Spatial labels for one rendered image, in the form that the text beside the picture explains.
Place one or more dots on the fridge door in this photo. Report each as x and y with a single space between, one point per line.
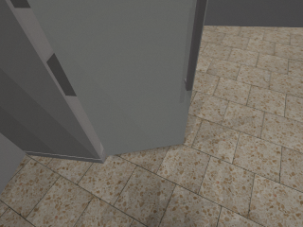
127 62

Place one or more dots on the handle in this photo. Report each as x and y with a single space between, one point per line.
195 42

